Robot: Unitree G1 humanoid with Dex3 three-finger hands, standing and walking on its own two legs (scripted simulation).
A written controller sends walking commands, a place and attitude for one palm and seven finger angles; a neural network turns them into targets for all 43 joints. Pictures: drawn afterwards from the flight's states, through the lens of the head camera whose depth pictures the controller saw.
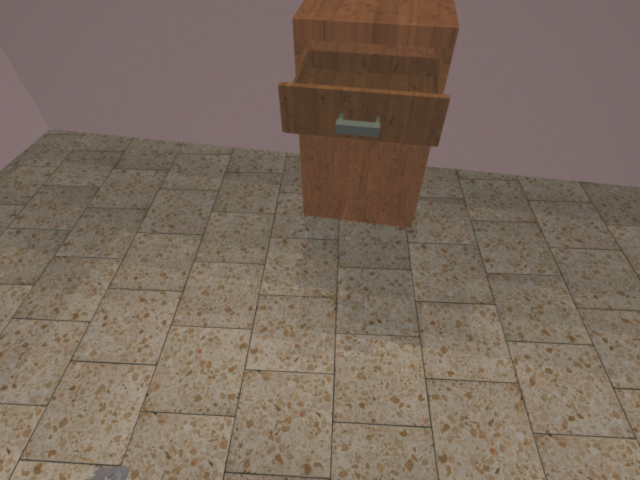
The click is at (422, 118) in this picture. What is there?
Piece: drawer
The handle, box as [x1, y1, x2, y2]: [335, 113, 379, 136]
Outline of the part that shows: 336,120 335,132 378,136 378,116 376,116 375,122 343,120 343,113 340,113 339,118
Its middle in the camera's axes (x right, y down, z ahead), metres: +0.10 -0.30 +1.02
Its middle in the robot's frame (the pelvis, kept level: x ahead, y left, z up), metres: +0.96 -0.05 -0.07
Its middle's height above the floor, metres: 0.70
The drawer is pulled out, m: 0.30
